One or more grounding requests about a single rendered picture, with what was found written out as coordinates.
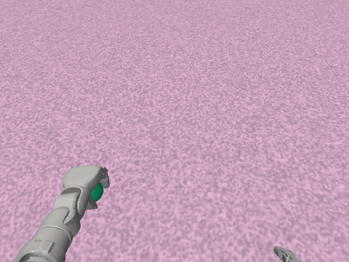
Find right robot hand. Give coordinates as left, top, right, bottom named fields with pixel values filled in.
left=274, top=246, right=302, bottom=262

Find ball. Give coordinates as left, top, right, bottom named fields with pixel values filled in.
left=91, top=183, right=104, bottom=201

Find left robot arm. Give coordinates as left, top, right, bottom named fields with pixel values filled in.
left=13, top=184, right=90, bottom=262

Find left robot hand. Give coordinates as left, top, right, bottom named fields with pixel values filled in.
left=62, top=164, right=110, bottom=210

